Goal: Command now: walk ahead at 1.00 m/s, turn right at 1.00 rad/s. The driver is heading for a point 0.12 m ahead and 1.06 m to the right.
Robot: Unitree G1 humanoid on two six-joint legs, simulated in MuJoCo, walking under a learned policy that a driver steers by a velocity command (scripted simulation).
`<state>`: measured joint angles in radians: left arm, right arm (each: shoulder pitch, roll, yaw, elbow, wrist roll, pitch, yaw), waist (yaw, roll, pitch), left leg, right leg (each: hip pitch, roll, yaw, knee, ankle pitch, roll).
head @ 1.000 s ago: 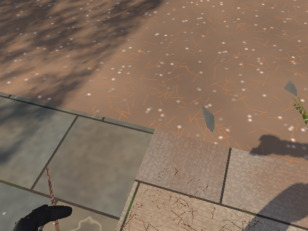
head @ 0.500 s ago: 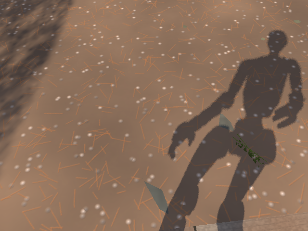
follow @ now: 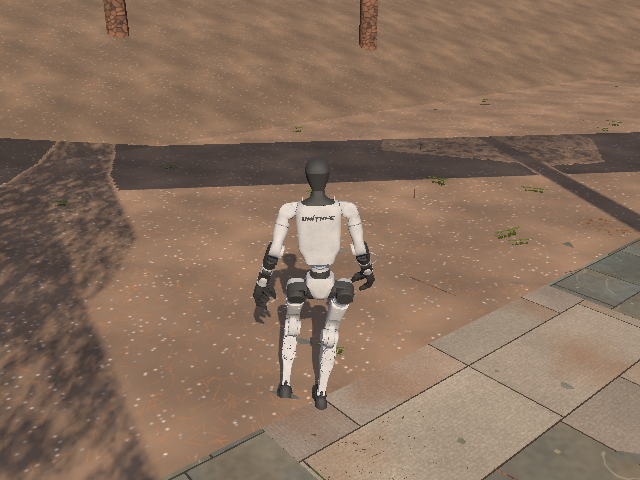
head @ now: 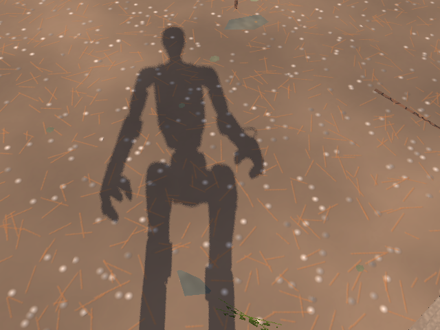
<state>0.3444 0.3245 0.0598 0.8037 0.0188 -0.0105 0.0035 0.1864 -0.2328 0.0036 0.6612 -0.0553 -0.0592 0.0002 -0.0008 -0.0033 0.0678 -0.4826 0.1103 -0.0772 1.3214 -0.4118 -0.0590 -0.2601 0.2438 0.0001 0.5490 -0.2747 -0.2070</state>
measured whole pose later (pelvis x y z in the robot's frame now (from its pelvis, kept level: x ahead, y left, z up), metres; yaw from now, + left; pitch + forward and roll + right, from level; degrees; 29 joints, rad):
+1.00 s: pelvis +0.86 -0.24 +0.01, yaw -43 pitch +1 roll -1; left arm 0.49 0.29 0.05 0.90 -0.01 -0.11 -0.01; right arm 0.07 -0.28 0.00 0.64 -0.03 -0.04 0.05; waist 0.07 0.03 0.04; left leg -0.75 0.15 0.03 0.70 0.06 0.02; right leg 0.14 0.17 0.06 0.15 -0.31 -0.15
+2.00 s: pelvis +1.43 -1.05 -0.01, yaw -87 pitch +2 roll +1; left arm 0.45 0.36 0.10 0.88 0.01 -0.07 -0.01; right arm -0.02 -0.27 0.02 0.57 -0.04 -0.07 -0.01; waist 0.12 0.00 0.05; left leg -0.55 0.03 -0.04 0.56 -0.05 -0.03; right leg 0.07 0.18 0.30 0.68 -0.47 -0.16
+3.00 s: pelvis +1.19 -1.93 +0.01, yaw -145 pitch +1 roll +3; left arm 0.18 0.38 0.07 0.72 0.03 -0.02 -0.04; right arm 0.32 -0.32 -0.06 0.75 -0.04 -0.06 -0.01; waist -0.02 -0.04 0.02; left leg -0.21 0.04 0.13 0.49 -0.29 -0.04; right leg -0.56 0.01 0.02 1.34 -0.29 -0.12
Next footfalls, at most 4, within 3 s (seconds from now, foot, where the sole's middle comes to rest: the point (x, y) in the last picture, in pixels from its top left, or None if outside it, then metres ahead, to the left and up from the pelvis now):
0.24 left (163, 329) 0.46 0.18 -0.76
0.68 right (282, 240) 0.75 -0.19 -0.76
1.12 left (317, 139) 1.20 -0.38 -0.76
1.58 right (422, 119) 1.32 -0.84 -0.76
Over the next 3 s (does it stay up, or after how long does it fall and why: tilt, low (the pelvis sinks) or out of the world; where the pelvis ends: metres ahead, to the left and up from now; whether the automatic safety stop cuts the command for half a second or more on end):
stays up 1.19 -1.93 0.01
